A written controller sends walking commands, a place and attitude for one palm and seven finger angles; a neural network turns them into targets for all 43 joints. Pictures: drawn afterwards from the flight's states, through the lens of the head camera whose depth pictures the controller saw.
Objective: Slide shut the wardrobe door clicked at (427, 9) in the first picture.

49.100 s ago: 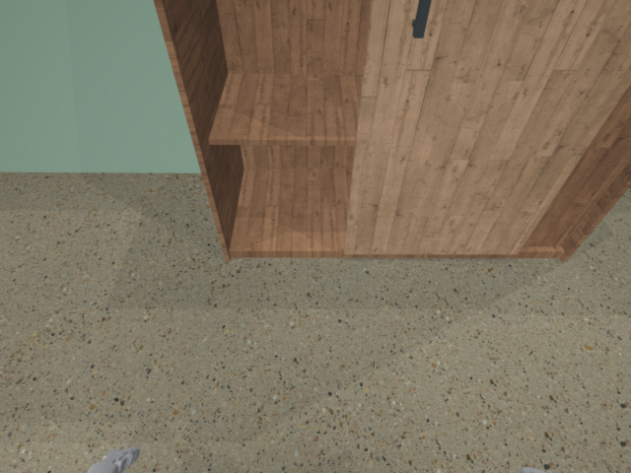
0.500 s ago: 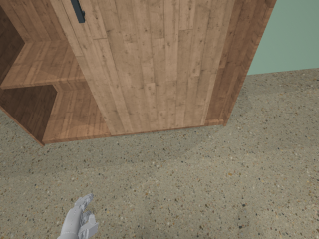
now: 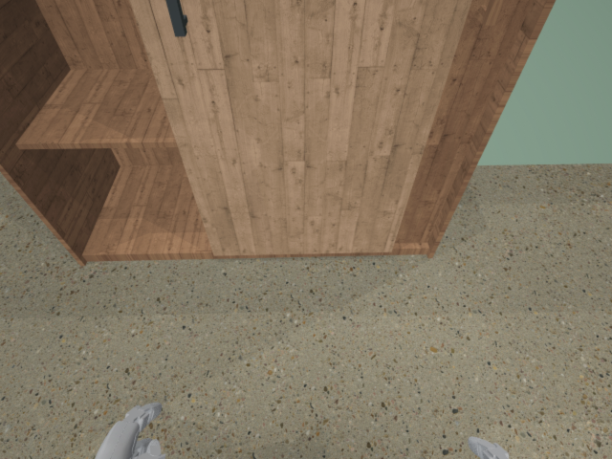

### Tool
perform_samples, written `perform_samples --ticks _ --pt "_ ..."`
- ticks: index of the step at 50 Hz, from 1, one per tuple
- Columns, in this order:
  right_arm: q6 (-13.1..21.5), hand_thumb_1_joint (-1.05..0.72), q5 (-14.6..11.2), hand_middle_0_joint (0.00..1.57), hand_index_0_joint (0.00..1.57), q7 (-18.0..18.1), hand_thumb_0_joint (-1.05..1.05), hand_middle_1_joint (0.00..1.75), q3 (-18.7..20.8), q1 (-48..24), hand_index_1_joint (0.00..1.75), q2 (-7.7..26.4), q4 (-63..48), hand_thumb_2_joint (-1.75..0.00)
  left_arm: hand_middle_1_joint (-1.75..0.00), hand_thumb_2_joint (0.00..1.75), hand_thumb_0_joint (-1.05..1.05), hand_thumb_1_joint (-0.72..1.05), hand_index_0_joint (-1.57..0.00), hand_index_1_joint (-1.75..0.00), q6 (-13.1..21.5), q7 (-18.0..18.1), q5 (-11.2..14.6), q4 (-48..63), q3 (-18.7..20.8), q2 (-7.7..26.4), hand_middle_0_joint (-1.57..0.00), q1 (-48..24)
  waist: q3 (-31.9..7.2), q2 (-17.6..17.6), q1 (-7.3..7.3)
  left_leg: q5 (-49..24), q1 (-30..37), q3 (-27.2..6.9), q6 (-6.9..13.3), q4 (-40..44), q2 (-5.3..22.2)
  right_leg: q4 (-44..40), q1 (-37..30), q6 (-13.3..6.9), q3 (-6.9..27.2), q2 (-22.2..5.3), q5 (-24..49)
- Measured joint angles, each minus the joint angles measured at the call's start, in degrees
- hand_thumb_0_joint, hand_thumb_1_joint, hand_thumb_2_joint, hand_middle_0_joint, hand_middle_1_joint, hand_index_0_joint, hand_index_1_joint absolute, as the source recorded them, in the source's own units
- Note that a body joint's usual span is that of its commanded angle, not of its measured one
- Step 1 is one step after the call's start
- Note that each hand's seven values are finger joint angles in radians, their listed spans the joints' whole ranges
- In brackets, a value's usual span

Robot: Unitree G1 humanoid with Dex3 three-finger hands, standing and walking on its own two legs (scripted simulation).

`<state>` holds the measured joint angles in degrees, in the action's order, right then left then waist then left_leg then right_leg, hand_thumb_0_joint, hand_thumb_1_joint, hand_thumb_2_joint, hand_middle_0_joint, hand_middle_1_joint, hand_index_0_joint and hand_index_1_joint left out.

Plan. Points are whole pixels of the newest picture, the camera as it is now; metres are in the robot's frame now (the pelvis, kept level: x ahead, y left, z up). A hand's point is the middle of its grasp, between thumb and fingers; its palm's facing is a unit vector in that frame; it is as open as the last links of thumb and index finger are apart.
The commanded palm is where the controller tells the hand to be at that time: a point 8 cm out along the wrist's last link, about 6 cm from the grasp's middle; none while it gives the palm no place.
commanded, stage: let the arm hang, fingers relaxed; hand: right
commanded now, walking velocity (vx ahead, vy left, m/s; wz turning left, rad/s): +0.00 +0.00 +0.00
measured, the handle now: out of the picture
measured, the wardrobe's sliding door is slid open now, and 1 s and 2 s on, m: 0.51 0.51 0.51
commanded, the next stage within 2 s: look to check the result in 0.86 s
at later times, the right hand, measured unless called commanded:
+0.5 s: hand out of the picture -0.03 -0.21 -0.15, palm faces -0.03 +0.97 -0.25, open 7.4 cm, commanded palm none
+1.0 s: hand out of the picture +0.02 -0.18 -0.16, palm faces -0.03 +0.98 -0.20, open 7.3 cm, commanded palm none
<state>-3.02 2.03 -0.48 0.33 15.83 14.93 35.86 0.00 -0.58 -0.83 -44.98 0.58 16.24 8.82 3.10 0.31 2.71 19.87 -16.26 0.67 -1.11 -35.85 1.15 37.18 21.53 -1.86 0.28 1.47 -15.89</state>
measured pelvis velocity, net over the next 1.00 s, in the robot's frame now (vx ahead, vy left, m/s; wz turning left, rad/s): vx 0.01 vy -0.01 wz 0.03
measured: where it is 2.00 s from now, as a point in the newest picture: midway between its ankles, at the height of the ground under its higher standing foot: outside the picture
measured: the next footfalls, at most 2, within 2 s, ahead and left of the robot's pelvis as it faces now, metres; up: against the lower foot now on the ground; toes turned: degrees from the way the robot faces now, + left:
none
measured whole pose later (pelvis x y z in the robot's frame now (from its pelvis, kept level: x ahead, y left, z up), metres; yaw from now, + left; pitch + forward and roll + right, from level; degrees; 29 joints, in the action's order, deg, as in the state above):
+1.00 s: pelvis +0.01 -0.01 +0.02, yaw +2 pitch -1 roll +1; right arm 0.5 0.8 2.1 -0.1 16.2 8.7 63.9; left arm 0.0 1.4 -0.7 -62.7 0.2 8.6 16.6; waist 3.3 0.7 1.2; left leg 14.2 -7.4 -1.4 -1.9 -22.9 1.3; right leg 25.1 12.2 -2.5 -1.6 1.5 -11.6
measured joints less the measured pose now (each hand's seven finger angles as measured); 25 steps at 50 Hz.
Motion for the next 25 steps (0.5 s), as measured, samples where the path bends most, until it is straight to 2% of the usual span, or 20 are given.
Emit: perform_samples --ticks 4,8,11,20,25 --pt "-0.48 -0.91 -0.6 0.21 0.2 0.35 0.01 0.3 -1.7 1.21 0.3 -3.24 10.09 -0.89 -0.3 0.9 0.0 0.9 -0.2 -0.29 -1.1 0.27 -0.45 -3.46 -0.51 -1.09 -0.2 3.59 1.13 -1.85 -0.64 -1.69 2.2 0.32 -0.31 3.07 -0.26 -1.88 -1.6 -0.34 0.35 -0.21 1.05" --pt "0.49 -0.94 -0.89 0.21 0.21 0.74 0.01 0.3 -0.98 2.58 0.3 -3.01 16.3 -0.89 -0.3 0.9 0.0 0.9 -0.2 -0.29 -1.85 0.56 -0.4 -7.12 -0.96 -2.69 -0.2 6.54 1.57 -2.26 -2.02 -4.13 4.08 0.62 -0.04 7.31 -0.56 -4.8 -2.84 -0.44 0.68 -0.43 2.86" --pt "0.98 -0.93 -0.95 0.21 0.2 0.9 0.01 0.3 -0.59 3.69 0.3 -2.63 19.84 -0.89 -0.3 0.9 0.0 0.9 -0.2 -0.29 -2.07 0.83 -0.31 -9.1 -0.89 -3.76 -0.2 7.84 1.41 -1.63 -2.49 -5.28 4.9 0.42 0.16 9.46 -0.44 -6.81 -3.66 -0.65 0.49 -0.3 3.99" --pt "2.12 -0.91 -0.94 0.21 0.2 1.83 0.01 0.3 -0.35 5.05 0.3 -2.43 25.95 -0.9 -0.3 0.9 0.0 0.9 -0.2 -0.29 -1.48 1.22 -0.02 -12.9 -0.87 -6.24 -0.2 8.24 0.14 1.22 -2.32 -6.86 6.71 -1.05 -0.67 12.18 0.33 -10.77 -6.5 -1.22 -0.97 0.32 5.7" --pt "2.57 -0.91 -0.95 0.2 0.2 2.13 0.0 0.3 -0.48 3.96 0.3 -3.39 26.72 -0.9 -0.3 0.9 0.01 0.92 -0.2 -0.29 -1.2 1.29 -0.04 -14.56 -0.58 -6.3 -0.21 7.99 -0.57 1.75 -2.07 -6.64 6.91 -1.65 -0.86 12.0 0.61 -11.56 -7.33 -1.32 -1.57 0.55 5.82"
